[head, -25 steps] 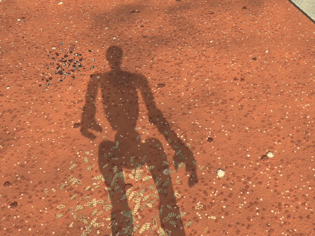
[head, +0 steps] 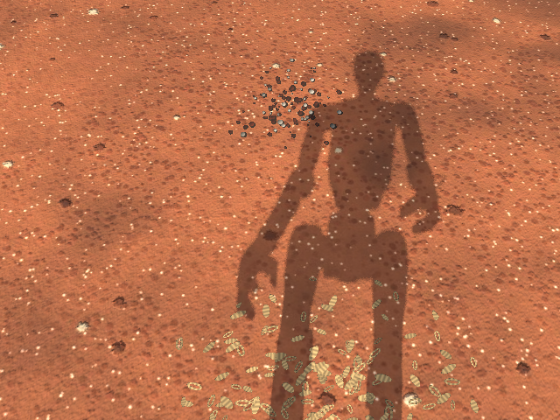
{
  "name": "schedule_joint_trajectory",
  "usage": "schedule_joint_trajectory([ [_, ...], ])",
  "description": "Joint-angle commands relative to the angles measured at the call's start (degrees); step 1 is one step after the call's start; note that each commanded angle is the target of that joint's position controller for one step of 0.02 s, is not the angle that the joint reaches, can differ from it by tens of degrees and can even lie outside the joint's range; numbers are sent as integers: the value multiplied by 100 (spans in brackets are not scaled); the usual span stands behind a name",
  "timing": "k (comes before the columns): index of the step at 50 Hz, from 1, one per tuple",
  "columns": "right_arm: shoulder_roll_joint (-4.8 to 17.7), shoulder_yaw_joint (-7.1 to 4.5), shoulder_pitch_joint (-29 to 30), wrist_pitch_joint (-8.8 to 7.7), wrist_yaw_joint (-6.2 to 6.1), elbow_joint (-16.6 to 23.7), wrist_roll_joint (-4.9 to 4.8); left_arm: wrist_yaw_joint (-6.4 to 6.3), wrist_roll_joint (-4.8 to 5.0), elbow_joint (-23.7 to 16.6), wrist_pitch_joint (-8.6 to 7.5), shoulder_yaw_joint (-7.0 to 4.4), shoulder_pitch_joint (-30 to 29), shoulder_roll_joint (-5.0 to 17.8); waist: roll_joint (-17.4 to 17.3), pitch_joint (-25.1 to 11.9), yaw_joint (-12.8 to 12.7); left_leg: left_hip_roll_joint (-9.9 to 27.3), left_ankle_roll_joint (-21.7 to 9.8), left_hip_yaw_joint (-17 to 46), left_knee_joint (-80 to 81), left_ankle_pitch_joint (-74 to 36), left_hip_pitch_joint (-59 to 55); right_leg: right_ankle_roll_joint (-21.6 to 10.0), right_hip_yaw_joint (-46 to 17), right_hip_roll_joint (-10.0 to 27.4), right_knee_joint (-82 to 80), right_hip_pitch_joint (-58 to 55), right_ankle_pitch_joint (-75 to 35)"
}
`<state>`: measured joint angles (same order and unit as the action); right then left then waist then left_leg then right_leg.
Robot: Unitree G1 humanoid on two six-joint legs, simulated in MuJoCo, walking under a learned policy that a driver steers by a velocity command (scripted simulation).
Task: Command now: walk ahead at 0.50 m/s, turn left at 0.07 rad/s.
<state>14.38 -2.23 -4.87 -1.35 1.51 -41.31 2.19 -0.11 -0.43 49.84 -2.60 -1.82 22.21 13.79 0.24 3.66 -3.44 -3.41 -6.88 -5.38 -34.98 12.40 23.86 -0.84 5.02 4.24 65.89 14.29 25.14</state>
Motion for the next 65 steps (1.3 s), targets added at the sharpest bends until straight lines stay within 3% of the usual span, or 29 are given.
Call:
schedule_joint_trajectory([
  [1,717,-229,-1162,-108,-151,-183,-73,43,29,-462,-118,-120,-183,624,-114,-577,497,1932,-696,2054,1973,-1766,-2222,-156,-664,244,470,2058,-642],
  [3,458,-134,-990,-243,-131,-250,-101,94,-99,-205,85,-135,255,552,-302,-456,229,1664,-456,1389,2290,-1950,-1554,-118,-736,189,155,1412,-767],
  [5,519,-150,-1105,-361,-122,-385,-116,163,-85,-162,168,-165,218,460,-295,-330,160,1571,-372,1052,2514,-2070,-1541,-122,-778,96,-8,1569,-1045],
  [10,479,-136,-1461,-438,-147,-639,-123,220,-80,-347,190,-191,-722,361,-342,89,354,1453,-102,381,2839,-1978,-1917,-82,-813,45,-829,2533,-2099],
  [17,492,-90,-2029,-418,-287,-1028,-115,335,-140,-768,135,-41,-1936,140,-324,310,671,1605,19,-312,2610,-3172,-2788,-266,-9,-114,-2600,2519,-2520],
  [20,670,-104,-2032,-356,-355,-1128,-83,331,-141,-829,141,-58,-1860,201,-453,105,516,1708,127,-584,1893,-5091,-3186,-567,349,-481,-2953,1951,-1863],
  [22,869,-146,-1904,-289,-405,-1134,-61,280,-158,-701,149,-132,-1285,351,-638,-287,206,1777,149,-719,833,-6453,-3273,-848,504,-841,-2996,1198,-1229],
  [23,952,-168,-1843,-243,-404,-1101,-49,252,-171,-555,119,-209,-742,495,-644,-616,-37,1799,108,-731,-77,-6325,-3076,-1015,420,-978,-3191,520,-1027],
  [24,998,-177,-1681,-222,-378,-1018,-82,199,-231,-303,71,-331,107,718,-413,-1033,-494,1671,177,-806,-1432,-5252,-2346,-1257,71,-925,-3754,-726,-1161],
  [25,625,-88,-1743,-271,-309,-748,-149,99,-270,-227,90,-537,612,1355,475,-1578,-566,1145,377,-856,-3474,-2070,-593,-1821,-1890,479,-3940,-2298,-695],
  [26,488,-87,-1646,-326,-216,-387,-158,113,-121,-346,126,-610,262,1705,1127,-1860,-191,-78,578,75,-5018,1907,1366,-2640,-4920,1630,-4737,-3152,-1360],
  [27,656,-96,-1091,-385,-184,-303,-68,90,32,-296,161,-586,149,1496,232,-1286,-304,404,523,886,-4934,1320,1915,-2473,-4185,1453,-4905,-2762,-1451],
  [29,625,-80,-1067,-469,-162,-291,-133,42,12,-294,142,-435,-376,939,-306,-253,199,821,555,786,-3887,641,1561,-1907,-2968,992,-5177,-1295,-2281],
  [30,598,-75,-1115,-379,-165,-296,-31,16,38,-311,100,-388,-557,810,-300,-129,383,913,653,784,-3535,596,1238,-1733,-2562,694,-5239,-842,-2752],
  [32,496,-53,-1293,-162,-118,-316,83,25,57,-333,-16,-352,-601,783,-97,-280,535,935,823,692,-3158,522,838,-1648,-2125,374,-5307,-492,-3355],
  [34,432,-39,-1099,-59,-87,-199,76,44,60,-290,-84,-394,-443,959,5,-284,533,933,951,570,-2732,251,915,-1599,-1935,190,-5367,-349,-3569],
  [39,437,-12,97,-39,-59,227,30,37,56,-217,-58,-416,135,1019,289,-136,81,848,1073,514,-1342,-799,1458,-1275,-2050,7,-5326,-736,-3466],
  [44,476,52,904,-128,-22,540,-33,-27,-20,-200,-27,-431,537,1091,364,-149,-230,565,960,556,-335,-1034,1511,-1230,-2402,153,-4927,-1449,-3932],
  [47,655,23,637,-207,-39,556,-66,-92,-59,-314,-37,-461,277,1226,452,-189,28,415,761,694,299,-728,657,-1020,-2660,285,-4584,-1404,-4221],
  [49,887,-83,-553,-289,-137,167,-50,-60,-50,-358,-81,-460,-29,1280,309,-630,572,138,521,503,755,-606,-910,-738,-2396,5,-3496,-1170,-5349],
  [50,1022,-131,-1293,-391,-206,-2,36,-25,21,-327,-134,-407,19,1109,69,-1092,896,537,316,732,976,-1080,-2035,-564,-2071,-343,-2358,-776,-4999],
  [51,1438,-204,-2005,-428,-290,0,158,-27,159,-493,-176,-262,330,601,-696,-1954,978,2060,-108,2387,882,-1863,-3435,-338,-1530,-815,-673,210,-2711],
  [52,1680,-317,-1908,-322,-242,-137,32,-63,191,-391,-132,-287,1155,614,-1924,-2457,522,2937,-982,4523,1278,-3556,-3819,-187,-1177,-1595,601,1091,654],
  [53,1130,-217,-1467,-277,-167,-31,-125,-116,-31,-142,-52,-291,1114,834,-769,-1775,355,2714,-1032,4155,1248,-3526,-3135,-206,-1493,-1185,999,1343,406],
  [54,664,-94,-1107,-295,-137,-24,-177,-83,-99,-186,-35,-266,522,770,-263,-1090,393,2381,-958,3259,1273,-3879,-2518,-142,-1443,-1057,867,1440,138],
  [55,426,-14,-915,-301,-125,-68,-160,-57,-117,-287,-16,-240,177,706,-138,-809,327,2042,-761,2646,1370,-4219,-2163,-111,-1314,-848,494,1473,13],
  [57,462,6,-948,-328,-128,-276,-210,21,-227,-367,98,-198,-22,646,-546,-667,196,1585,-588,2036,1547,-4778,-1765,14,-1009,-606,-133,1225,-169],
  [60,763,-74,-1046,-323,-102,-419,-175,30,-167,-423,192,-112,-141,501,-627,-859,84,1362,-634,1758,1529,-5504,-1525,193,-719,-625,-849,902,-325],
  [65,974,-209,-1216,-82,-124,-459,-146,-77,-68,-597,312,-21,-836,513,-733,-935,248,1217,-546,1942,1581,-3850,-1082,239,-620,-624,-1811,591,-739],
])
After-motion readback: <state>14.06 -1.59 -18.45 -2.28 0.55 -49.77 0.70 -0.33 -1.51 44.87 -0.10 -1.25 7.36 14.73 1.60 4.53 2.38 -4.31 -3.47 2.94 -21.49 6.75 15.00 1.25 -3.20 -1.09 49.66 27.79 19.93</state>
